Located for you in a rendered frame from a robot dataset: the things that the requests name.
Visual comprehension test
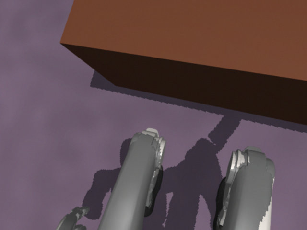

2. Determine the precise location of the right robot foot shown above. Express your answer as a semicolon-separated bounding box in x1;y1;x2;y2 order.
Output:
213;177;226;230

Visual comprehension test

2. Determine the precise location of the left robot hand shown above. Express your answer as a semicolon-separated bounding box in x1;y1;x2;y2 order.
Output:
55;206;90;230

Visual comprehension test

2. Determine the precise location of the left robot foot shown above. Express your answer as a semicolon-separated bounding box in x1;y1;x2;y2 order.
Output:
144;166;163;217

